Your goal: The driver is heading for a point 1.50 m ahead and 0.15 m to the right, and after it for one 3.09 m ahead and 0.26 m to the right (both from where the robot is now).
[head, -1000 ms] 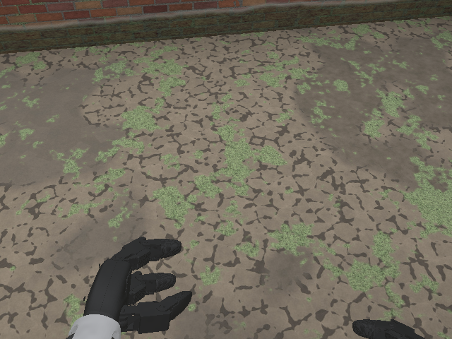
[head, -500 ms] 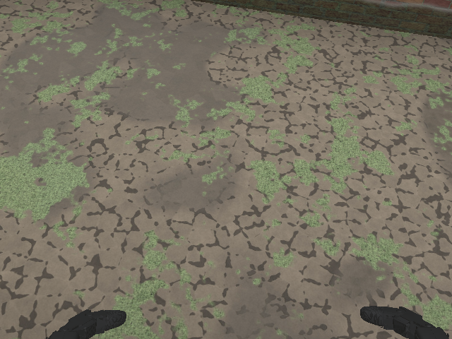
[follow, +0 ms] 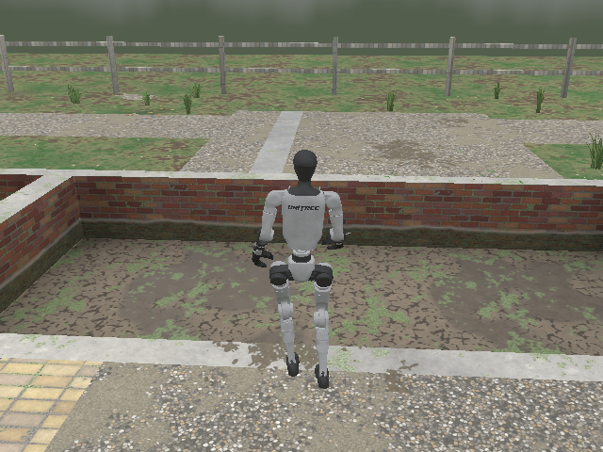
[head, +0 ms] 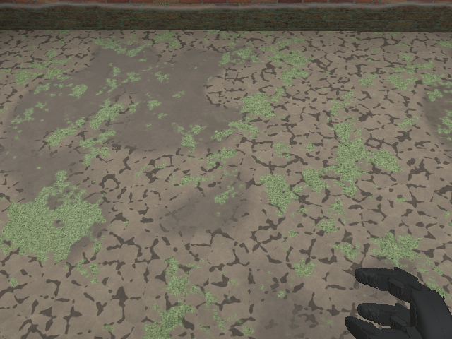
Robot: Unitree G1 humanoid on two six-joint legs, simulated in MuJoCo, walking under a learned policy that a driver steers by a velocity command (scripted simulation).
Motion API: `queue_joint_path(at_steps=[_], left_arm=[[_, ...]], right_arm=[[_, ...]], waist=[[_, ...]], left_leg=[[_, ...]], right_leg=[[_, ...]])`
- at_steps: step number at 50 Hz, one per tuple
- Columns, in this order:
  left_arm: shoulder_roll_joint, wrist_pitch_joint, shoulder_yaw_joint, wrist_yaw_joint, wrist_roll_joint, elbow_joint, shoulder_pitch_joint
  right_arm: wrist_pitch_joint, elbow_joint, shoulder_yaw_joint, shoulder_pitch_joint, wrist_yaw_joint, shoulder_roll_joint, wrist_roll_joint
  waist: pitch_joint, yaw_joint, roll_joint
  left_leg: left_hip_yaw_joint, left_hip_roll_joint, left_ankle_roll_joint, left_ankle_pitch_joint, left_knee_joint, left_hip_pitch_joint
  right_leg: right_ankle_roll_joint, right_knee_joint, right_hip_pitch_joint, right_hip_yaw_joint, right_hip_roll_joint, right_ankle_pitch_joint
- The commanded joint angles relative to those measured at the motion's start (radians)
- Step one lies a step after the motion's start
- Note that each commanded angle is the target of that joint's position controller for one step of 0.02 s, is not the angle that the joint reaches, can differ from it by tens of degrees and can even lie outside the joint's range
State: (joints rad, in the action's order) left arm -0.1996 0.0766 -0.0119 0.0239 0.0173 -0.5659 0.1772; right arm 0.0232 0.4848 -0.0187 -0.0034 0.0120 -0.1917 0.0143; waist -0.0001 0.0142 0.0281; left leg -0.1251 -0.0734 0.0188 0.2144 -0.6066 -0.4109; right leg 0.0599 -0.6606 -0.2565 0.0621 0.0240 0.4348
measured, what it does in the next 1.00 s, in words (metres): shifts its weight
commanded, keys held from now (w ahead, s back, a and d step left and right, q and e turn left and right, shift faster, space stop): w+e+shift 0.02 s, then shift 0.98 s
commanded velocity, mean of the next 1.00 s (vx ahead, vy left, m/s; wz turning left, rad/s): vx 0.26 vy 0.00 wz -0.19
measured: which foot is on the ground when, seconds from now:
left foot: down 0.00-1.00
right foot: down 0.00-1.00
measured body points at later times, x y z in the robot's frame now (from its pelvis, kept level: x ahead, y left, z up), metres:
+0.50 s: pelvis +0.03 -0.02 +0.01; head +0.03 -0.02 +0.46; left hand +0.27 +0.15 -0.07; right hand +0.16 -0.25 -0.08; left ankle +0.07 +0.06 -0.72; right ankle -0.02 -0.12 -0.72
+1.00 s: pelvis +0.05 -0.03 +0.01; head +0.06 -0.03 +0.46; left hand +0.24 +0.17 -0.09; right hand +0.18 -0.26 -0.09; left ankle +0.07 +0.06 -0.72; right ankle -0.02 -0.12 -0.72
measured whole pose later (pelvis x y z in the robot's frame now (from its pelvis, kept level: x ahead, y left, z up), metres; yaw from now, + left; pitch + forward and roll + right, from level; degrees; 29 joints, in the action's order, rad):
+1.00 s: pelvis +0.05 -0.03 +0.01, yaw -8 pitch +1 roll +0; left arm -0.20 0.08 0.03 -0.03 -0.01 -0.67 0.14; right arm 0.05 0.62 -0.02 -0.16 0.00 -0.16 -0.02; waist 0.00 0.00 -0.01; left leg -0.10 -0.01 -0.05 0.27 -0.54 -0.29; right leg 0.04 -0.55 -0.20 0.10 0.07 0.36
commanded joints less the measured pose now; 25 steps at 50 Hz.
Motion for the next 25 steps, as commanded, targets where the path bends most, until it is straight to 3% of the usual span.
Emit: queue_joint_path(at_steps=[1,2,3,4,5,6,7,8,9,10,12,13,16,18,19,22,23,25], left_arm=[[-0.200,-0.037,-0.049,-0.007,0.030,0.141,-0.213],[-0.195,-0.051,-0.044,-0.019,0.021,0.174,-0.302],[-0.170,-0.061,-0.034,-0.024,0.013,0.185,-0.343],[-0.154,-0.072,-0.031,-0.025,0.008,0.173,-0.300],[-0.125,-0.080,-0.027,-0.027,0.010,0.157,-0.209],[-0.083,-0.077,-0.017,-0.020,0.013,0.146,-0.145],[-0.083,-0.067,-0.018,-0.017,0.009,0.137,-0.115],[-0.108,-0.056,-0.029,-0.017,0.000,0.142,-0.123],[-0.133,-0.048,-0.035,-0.016,-0.008,0.144,-0.132],[-0.126,-0.043,-0.030,-0.010,-0.015,0.135,-0.131],[-0.073,-0.043,-0.007,0.008,-0.022,0.100,-0.080],[-0.066,-0.045,-0.003,0.014,-0.029,0.093,-0.079],[-0.082,-0.044,0.002,0.008,-0.031,0.090,-0.129],[-0.090,-0.057,0.004,-0.002,-0.022,0.080,-0.149],[-0.088,-0.061,0.007,-0.007,-0.024,0.076,-0.159],[-0.081,-0.064,0.010,-0.013,-0.014,0.055,-0.149],[-0.075,-0.065,0.015,-0.015,-0.021,0.047,-0.121],[-0.078,-0.063,0.016,-0.015,-0.017,0.034,-0.121]], right_arm=[[-0.021,-0.131,0.020,0.132,-0.009,-0.082,-0.016],[-0.037,-0.125,0.023,0.130,-0.021,-0.087,-0.015],[-0.052,-0.099,0.022,0.091,-0.028,-0.074,-0.024],[-0.063,-0.068,0.021,0.027,-0.028,-0.065,-0.031],[-0.071,-0.041,0.020,-0.018,-0.023,-0.059,-0.041],[-0.074,-0.028,0.020,-0.004,-0.023,-0.064,-0.045],[-0.067,-0.026,0.020,-0.016,-0.030,-0.070,-0.044],[-0.057,-0.021,0.018,-0.041,-0.036,-0.086,-0.038],[-0.049,-0.012,0.019,-0.062,-0.038,-0.102,-0.031],[-0.045,-0.004,0.016,-0.066,-0.037,-0.102,-0.026],[-0.044,-0.005,0.012,-0.017,-0.029,-0.104,-0.025],[-0.045,-0.007,0.013,-0.006,-0.026,-0.107,-0.026],[-0.055,0.001,-0.001,-0.024,-0.037,-0.076,-0.035],[-0.062,0.018,0.000,-0.071,-0.044,-0.068,-0.035],[-0.066,0.015,-0.001,-0.077,-0.048,-0.057,-0.025],[-0.066,0.040,0.009,-0.117,-0.048,-0.073,-0.022],[-0.054,0.057,0.004,-0.147,-0.043,-0.058,-0.028],[-0.037,0.062,0.007,-0.149,-0.039,-0.054,-0.028]], waist=[[0.031,0.003,-0.346],[0.004,-0.041,-0.285],[-0.051,-0.075,-0.214],[-0.112,-0.083,-0.174],[-0.168,-0.059,-0.087],[-0.208,-0.036,0.034],[-0.198,-0.038,0.137],[-0.131,-0.043,0.191],[-0.066,-0.038,0.175],[-0.038,-0.024,0.129],[-0.037,0.033,0.079],[-0.029,0.038,0.068],[-0.007,0.017,-0.043],[-0.044,-0.010,-0.116],[-0.067,-0.019,-0.123],[-0.096,-0.023,-0.073],[-0.102,-0.019,-0.045],[-0.081,-0.023,-0.042]], left_leg=[[0.103,0.035,0.045,0.099,-0.161,-0.108],[0.145,0.059,0.031,0.034,-0.158,0.000],[0.133,0.065,0.015,-0.010,-0.108,0.121],[0.108,0.066,0.007,-0.014,-0.042,0.194],[0.110,0.088,0.003,-0.015,0.010,0.276],[0.158,0.126,-0.005,0.081,0.047,0.335],[0.267,0.169,-0.026,0.231,0.133,0.339],[0.400,0.234,-0.060,0.356,0.239,0.300],[0.493,0.288,-0.098,0.392,0.287,0.269],[0.503,0.300,-0.118,0.403,0.295,0.217],[0.376,0.232,-0.097,0.444,0.297,0.063],[0.318,0.195,-0.082,0.423,0.292,0.014],[0.192,0.136,-0.061,0.250,0.218,0.021],[0.140,0.122,-0.065,0.058,0.131,0.120],[0.145,0.130,-0.067,-0.028,0.112,0.179],[0.149,0.150,-0.075,-0.167,0.088,0.230],[0.147,0.154,-0.078,-0.204,0.091,0.233],[0.143,0.155,-0.079,-0.219,0.089,0.245]], right_leg=[[0.163,0.315,-0.143,0.484,-0.191,0.083],[0.142,0.355,-0.209,0.464,-0.183,0.098],[0.106,0.323,-0.212,0.395,-0.144,-0.013],[0.082,0.259,-0.152,0.343,-0.108,-0.128],[0.057,0.182,-0.107,0.296,-0.074,-0.147],[0.016,0.122,-0.138,0.209,-0.021,0.003],[-0.007,0.020,-0.172,0.123,0.035,0.093],[-0.011,-0.059,-0.232,0.071,0.060,0.095],[-0.010,-0.071,-0.288,0.047,0.053,0.083],[-0.010,-0.039,-0.267,0.023,0.035,0.055],[-0.003,0.063,-0.067,0.007,0.024,-0.027],[-0.002,0.073,-0.009,0.024,0.028,-0.038],[-0.011,0.147,-0.023,0.119,-0.015,-0.065],[-0.022,0.179,-0.055,0.160,-0.030,-0.130],[-0.033,0.183,-0.070,0.164,-0.032,-0.171],[-0.043,0.168,-0.059,0.153,-0.020,-0.242],[-0.047,0.184,-0.036,0.153,-0.032,-0.238],[-0.048,0.186,-0.049,0.153,-0.028,-0.266]])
